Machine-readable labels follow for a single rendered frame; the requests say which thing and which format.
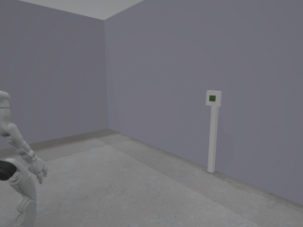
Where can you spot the robot right hand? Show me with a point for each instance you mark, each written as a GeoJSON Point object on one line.
{"type": "Point", "coordinates": [36, 168]}

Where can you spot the right robot shin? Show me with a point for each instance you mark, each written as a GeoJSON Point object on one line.
{"type": "Point", "coordinates": [27, 219]}

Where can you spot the right robot upper arm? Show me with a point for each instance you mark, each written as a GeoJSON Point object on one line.
{"type": "Point", "coordinates": [5, 113]}

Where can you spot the robot right thigh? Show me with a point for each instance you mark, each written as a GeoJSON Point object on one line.
{"type": "Point", "coordinates": [19, 178]}

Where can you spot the panel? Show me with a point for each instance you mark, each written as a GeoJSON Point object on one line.
{"type": "Point", "coordinates": [213, 126]}

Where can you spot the right robot forearm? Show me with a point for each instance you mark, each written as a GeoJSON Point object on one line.
{"type": "Point", "coordinates": [21, 146]}

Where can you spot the button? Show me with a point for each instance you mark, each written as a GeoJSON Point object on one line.
{"type": "Point", "coordinates": [212, 98]}

